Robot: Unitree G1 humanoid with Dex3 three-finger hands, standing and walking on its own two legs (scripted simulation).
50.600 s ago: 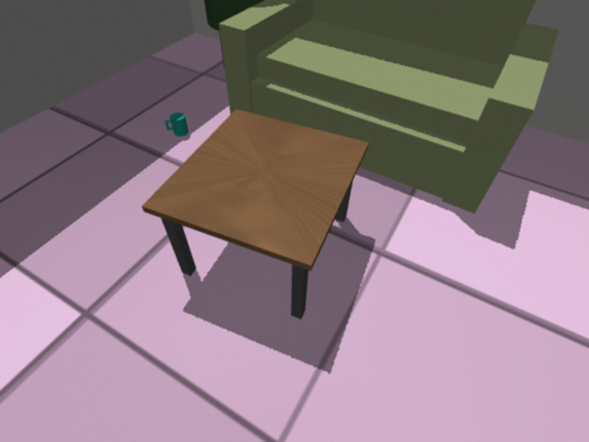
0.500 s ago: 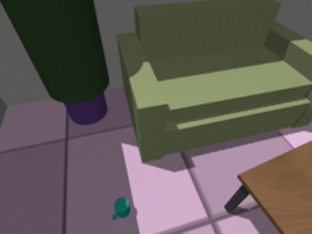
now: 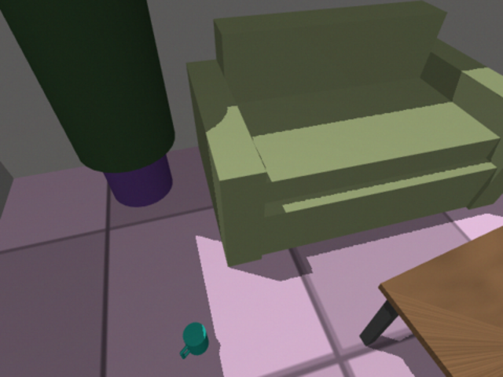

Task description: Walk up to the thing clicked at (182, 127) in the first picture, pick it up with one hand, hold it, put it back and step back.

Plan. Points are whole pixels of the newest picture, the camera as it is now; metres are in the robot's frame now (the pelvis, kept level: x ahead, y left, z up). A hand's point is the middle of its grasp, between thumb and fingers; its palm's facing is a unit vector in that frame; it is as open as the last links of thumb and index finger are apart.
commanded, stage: stand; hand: left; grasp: from above
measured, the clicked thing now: (192, 342) +0.41 +0.22 -0.73
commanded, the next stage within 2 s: step back in 1.48 s
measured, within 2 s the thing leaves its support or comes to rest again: neither
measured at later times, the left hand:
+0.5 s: hand out of the picture +0.07 +0.23 -0.16, palm faces +0.02 -0.94 -0.33, open 7.4 cm
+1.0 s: hand out of the picture +0.09 +0.23 -0.15, palm faces +0.01 -0.94 -0.33, open 7.4 cm
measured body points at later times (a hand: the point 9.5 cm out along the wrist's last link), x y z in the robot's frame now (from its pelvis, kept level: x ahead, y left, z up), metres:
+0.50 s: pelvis +0.00 -0.01 +0.00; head +0.01 -0.02 +0.45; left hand +0.07 +0.28 -0.13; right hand +0.07 -0.30 -0.14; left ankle -0.01 +0.13 -0.75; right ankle +0.01 -0.13 -0.75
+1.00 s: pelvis +0.01 -0.01 +0.00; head +0.02 -0.02 +0.45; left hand +0.09 +0.28 -0.13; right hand +0.08 -0.30 -0.14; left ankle -0.01 +0.13 -0.75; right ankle +0.01 -0.13 -0.75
